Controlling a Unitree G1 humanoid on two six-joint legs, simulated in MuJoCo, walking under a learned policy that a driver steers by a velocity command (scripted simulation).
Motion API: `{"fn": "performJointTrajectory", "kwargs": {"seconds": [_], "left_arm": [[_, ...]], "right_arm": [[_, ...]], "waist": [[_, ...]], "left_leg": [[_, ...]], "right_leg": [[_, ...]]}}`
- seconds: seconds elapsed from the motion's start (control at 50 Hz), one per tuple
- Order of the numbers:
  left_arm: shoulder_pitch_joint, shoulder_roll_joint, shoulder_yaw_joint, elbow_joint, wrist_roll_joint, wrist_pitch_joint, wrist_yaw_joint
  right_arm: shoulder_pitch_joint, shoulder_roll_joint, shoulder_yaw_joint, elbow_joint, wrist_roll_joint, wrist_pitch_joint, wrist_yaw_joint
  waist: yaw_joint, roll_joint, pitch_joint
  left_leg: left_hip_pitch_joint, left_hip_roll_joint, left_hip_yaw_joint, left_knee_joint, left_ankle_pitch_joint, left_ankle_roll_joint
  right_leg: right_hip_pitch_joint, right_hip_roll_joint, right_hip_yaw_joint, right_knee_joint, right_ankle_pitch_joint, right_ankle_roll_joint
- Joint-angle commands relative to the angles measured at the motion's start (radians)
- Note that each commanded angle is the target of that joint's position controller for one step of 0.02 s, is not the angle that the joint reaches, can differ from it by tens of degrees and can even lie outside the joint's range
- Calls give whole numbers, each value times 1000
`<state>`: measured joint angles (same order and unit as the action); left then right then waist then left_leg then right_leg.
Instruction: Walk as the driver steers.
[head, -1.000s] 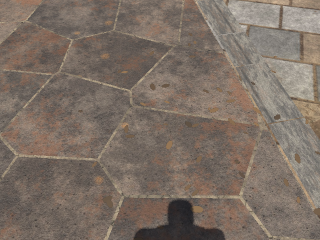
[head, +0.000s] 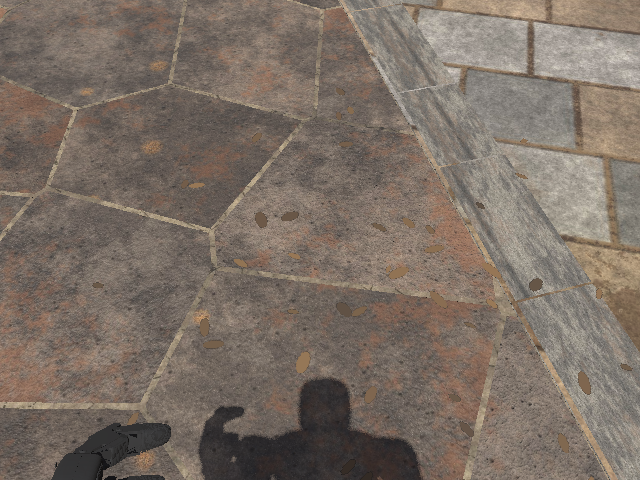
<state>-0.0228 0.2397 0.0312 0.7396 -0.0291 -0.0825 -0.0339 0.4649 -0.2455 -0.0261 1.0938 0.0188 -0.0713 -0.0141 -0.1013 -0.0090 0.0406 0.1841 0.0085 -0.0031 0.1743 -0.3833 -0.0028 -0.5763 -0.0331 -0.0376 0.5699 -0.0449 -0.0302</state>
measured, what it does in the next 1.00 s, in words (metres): walks ahead: right foot, then left foot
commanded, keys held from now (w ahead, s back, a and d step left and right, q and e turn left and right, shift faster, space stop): w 0.90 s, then w+q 0.10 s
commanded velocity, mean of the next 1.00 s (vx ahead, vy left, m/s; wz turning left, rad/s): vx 0.49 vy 0.00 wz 0.01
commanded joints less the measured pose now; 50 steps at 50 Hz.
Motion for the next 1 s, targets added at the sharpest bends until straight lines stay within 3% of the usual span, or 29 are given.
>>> {"fn": "performJointTrajectory", "kwargs": {"seconds": [0.02, 0.04, 0.06, 0.08, 0.1, 0.12, 0.14, 0.18, 0.22, 0.26, 0.32, 0.42, 0.5, 0.54, 0.56, 0.58, 0.6, 0.62, 0.64, 0.66, 0.68, 0.7, 0.72, 0.76, 0.82, 0.9, 1.0], "left_arm": [[147, 155, 63, -10, -1, -5, 7], [304, 185, 83, 40, -4, 1, 14], [445, 255, 100, 73, 13, 7, 23], [468, 277, 92, 88, 23, 1, 7], [402, 185, 66, 83, 16, -8, 3], [306, 157, 55, 72, 14, -16, 2], [234, 146, 50, 64, 20, -23, -1], [173, 107, 40, 67, 38, -33, -8], [184, 102, 37, 87, 31, -40, -7], [216, 131, 42, 108, 32, -42, 5], [276, 159, 49, 133, 31, -35, 27], [360, 181, 52, 173, 15, -22, 45], [409, 188, 59, 208, 8, -2, 46], [399, 200, 65, 211, 7, 10, 47], [379, 208, 67, 207, 8, 16, 47], [364, 195, 61, 203, 11, 23, 46], [376, 154, 44, 188, 25, 25, 47], [489, 37, 8, 167, 33, 5, 36], [462, 74, 12, 181, 18, -20, 34], [374, 162, 36, 158, -14, -37, 29], [312, 167, 35, 143, -18, -43, 31], [281, 160, 39, 141, -4, -40, 37], [285, 150, 45, 144, 6, -29, 41], [314, 106, 40, 156, 12, -5, 42], [242, 99, 42, 127, 23, 7, 46], [111, 75, 35, 89, 22, -3, 35], [-59, 72, 26, 34, 15, -19, 13]], "right_arm": [[-48, -193, -42, -54, -6, 5, -4], [-49, -178, -36, -64, -15, 13, -4], [-4, -108, -15, -92, -32, 14, -2], [93, 15, 18, -94, -17, -8, 7], [-12, -108, -13, -113, 12, -32, 16], [-104, -155, -27, -148, 33, -46, 20], [-139, -145, -27, -155, 25, -52, 12], [-109, -116, -35, -147, 7, -33, 7], [-100, -89, -35, -148, 3, -8, 4], [-171, -95, -39, -180, -6, 4, -1], [-284, -98, -43, -222, -18, 0, 2], [-449, -71, -30, -269, -9, -16, 20], [-518, -86, -27, -311, -1, -24, 41], [-491, -111, -34, -315, 2, -30, 48], [-436, -131, -43, -305, 3, -33, 49], [-306, -165, -65, -266, 1, -35, 46], [-117, -230, -91, -217, -5, -34, 38], [3, -345, -119, -188, -20, -26, 34], [15, -261, -95, -185, -13, -26, 40], [-71, -204, -75, -200, -10, -30, 40], [-158, -168, -63, -224, -14, -31, 39], [-222, -136, -53, -234, -20, -32, 41], [-253, -110, -45, -237, -28, -36, 43], [-250, -108, -44, -226, -28, -40, 44], [-195, -146, -54, -199, -23, -44, 31], [-145, -148, -51, -178, -16, -33, 12], [-34, -158, -55, -135, -1, -12, 3]], "waist": [[183, 130, -65], [254, 119, -152], [264, -50, -278], [197, -295, -417], [207, -187, -273], [181, -136, -122], [148, -49, -72], [82, -64, -50], [64, -67, -37], [68, -56, 2], [97, -33, 28], [156, -29, 42], [167, -37, 51], [141, -56, 33], [105, -71, 1], [38, -62, -76], [-29, -9, -222], [5, 246, -361], [-14, 260, -409], [-2, 191, -261], [24, 126, -175], [51, 82, -105], [83, 95, -75], [109, 104, -61], [105, 63, -25], [72, 69, 2], [23, 59, 48]], "left_leg": [[-139, 219, -31, 220, 943, 115], [-237, 176, -8, 423, 922, 89], [-512, 89, 29, 770, 576, 61], [-740, -75, -63, 1059, -165, 36], [-838, -20, -138, 1170, -163, 56], [-881, 31, -105, 1166, -64, 77], [-834, 81, -90, 1118, 30, 79], [-725, 137, -93, 1037, 114, 72], [-700, 148, -77, 976, 120, 55], [-767, 158, -69, 892, 181, 31], [-865, 158, -66, 717, 338, -2], [-809, 105, -12, 457, 498, -18], [-819, 90, -21, 362, 413, 13], [-763, 74, -9, 336, 332, 40], [-678, 49, 15, 322, 299, 58], [-505, 14, 46, 301, 289, 83], [-217, 88, -34, 333, 290, 132], [170, 341, -491, 270, 145, 294], [206, 385, -745, 111, 13, 326], [92, 355, -607, 102, -21, 270], [-45, 317, -470, 87, 38, 237], [-176, 278, -372, 53, 122, 223], [-266, 241, -298, 20, 189, 206], [-339, 213, -222, -25, 281, 212], [-329, 214, -159, -56, 413, 231], [-307, 172, -69, -72, 444, 199], [-205, 198, -108, -31, 422, 200]], "right_leg": [[333, 59, -27, -13, -15, -63], [547, 52, -19, -10, -37, -91], [851, -159, 267, -23, -171, -166], [983, -359, 773, -240, -441, -300], [862, -324, 788, -330, -533, -250], [704, -299, 627, -349, -465, -214], [568, -262, 507, -371, -328, -200], [413, -195, 343, -414, -176, -183], [350, -178, 278, -456, -143, -199], [329, -178, 242, -493, -143, -213], [378, -180, 211, -509, -115, -212], [427, -160, 119, -494, -74, -178], [562, -213, 120, -421, -33, -162], [609, -236, 132, -366, 46, -145], [616, -229, 121, -298, 183, -132], [596, -181, 80, -135, 345, -108], [462, -124, 33, 127, 281, -75], [47, 46, -18, 529, -117, 7], [-101, 85, 131, 686, -527, 3], [-196, 22, 157, 753, -474, -22], [-189, -39, 128, 723, -377, -35], [-153, -78, 110, 654, -297, -32], [-90, -110, 115, 595, -241, -29], [-28, -120, 103, 547, -192, -13], [-106, -125, 96, 417, -87, 18], [-104, -97, 65, 162, 116, 31], [-94, -46, 58, -33, 144, 31]]}}
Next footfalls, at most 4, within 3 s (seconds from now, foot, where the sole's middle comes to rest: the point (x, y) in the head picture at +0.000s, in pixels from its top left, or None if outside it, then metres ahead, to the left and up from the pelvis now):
0.04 right None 0.21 -0.12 -0.76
0.60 left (243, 469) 0.49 0.13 -0.76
1.14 right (336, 319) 0.82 -0.10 -0.76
1.62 left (228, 339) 0.79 0.16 -0.76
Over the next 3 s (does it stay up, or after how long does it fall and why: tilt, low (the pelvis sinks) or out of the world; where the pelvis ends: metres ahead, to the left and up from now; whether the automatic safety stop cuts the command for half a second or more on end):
stays up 1.18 0.30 0.00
